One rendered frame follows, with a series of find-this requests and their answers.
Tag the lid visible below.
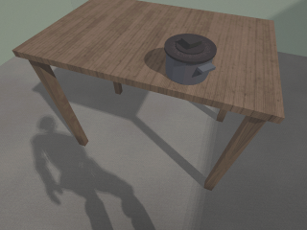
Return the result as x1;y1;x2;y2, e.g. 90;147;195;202
164;34;217;64

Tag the pot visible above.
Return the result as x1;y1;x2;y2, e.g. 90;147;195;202
165;54;216;85

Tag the table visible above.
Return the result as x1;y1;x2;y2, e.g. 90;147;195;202
12;0;285;191

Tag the knob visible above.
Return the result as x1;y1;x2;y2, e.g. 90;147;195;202
180;34;202;48

